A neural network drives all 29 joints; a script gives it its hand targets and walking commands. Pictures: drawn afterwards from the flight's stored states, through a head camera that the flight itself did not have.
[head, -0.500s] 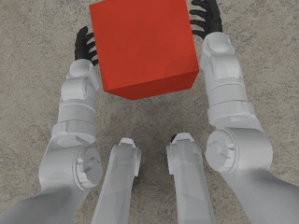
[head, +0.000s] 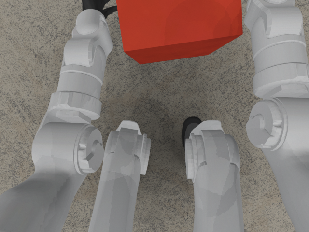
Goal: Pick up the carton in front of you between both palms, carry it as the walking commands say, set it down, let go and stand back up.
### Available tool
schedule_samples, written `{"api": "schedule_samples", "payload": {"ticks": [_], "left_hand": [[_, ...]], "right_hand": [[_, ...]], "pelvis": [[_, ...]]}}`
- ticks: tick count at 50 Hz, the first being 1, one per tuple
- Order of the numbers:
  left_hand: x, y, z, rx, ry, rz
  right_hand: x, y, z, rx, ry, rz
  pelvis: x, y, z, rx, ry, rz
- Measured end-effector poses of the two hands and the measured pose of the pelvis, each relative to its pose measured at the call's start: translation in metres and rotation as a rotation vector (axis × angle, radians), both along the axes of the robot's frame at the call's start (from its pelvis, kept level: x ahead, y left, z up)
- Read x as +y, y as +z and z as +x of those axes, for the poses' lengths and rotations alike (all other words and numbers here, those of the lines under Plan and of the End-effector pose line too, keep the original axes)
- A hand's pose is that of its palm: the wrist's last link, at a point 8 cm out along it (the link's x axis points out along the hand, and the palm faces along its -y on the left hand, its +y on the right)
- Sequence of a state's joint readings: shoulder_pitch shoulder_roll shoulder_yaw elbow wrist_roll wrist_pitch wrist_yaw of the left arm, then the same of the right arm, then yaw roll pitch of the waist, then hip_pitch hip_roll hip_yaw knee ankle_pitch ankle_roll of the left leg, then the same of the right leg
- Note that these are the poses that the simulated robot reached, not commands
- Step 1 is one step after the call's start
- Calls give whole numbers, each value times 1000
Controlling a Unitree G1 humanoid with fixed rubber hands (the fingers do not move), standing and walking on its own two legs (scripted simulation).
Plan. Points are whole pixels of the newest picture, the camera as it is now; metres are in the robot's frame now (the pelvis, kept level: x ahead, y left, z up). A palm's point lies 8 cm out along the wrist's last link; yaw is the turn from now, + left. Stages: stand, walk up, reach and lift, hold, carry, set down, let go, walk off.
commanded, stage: set down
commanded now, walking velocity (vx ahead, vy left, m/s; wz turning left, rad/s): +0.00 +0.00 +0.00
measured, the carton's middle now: (172, 9) +0.55 -0.06 -0.27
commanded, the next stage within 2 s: none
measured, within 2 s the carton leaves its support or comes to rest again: neither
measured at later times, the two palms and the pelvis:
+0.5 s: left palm (96, 14) +0.53 +0.09 -0.18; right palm out of the picture +0.56 -0.21 -0.17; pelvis -0.02 -0.01 -0.02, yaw +1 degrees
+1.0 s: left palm (97, 11) +0.54 +0.10 -0.21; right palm out of the picture +0.57 -0.21 -0.20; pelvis -0.01 -0.01 -0.04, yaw +1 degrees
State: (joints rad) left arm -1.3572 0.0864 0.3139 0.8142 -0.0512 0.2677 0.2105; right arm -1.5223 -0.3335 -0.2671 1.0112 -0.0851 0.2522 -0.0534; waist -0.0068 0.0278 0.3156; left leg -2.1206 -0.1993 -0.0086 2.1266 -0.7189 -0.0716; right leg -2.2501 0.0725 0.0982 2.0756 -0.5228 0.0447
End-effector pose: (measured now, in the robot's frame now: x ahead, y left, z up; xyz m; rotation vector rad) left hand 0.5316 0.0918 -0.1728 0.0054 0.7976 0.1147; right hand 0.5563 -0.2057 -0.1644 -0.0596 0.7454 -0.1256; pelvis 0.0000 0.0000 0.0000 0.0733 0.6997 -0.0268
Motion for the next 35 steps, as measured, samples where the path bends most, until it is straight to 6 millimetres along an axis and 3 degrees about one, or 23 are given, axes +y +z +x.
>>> {"api": "schedule_samples", "payload": {"ticks": [15, 35], "left_hand": [[-1, -6, 2, -44, -22, -22], [6, -19, 2, -70, -64, -58]], "right_hand": [[-5, -4, 2, -26, 10, 17], [-10, -14, 0, -38, 50, 70]], "pelvis": [[-3, -18, -9, -58, 25, -16], [-7, -28, -18, -131, 30, -26]]}}
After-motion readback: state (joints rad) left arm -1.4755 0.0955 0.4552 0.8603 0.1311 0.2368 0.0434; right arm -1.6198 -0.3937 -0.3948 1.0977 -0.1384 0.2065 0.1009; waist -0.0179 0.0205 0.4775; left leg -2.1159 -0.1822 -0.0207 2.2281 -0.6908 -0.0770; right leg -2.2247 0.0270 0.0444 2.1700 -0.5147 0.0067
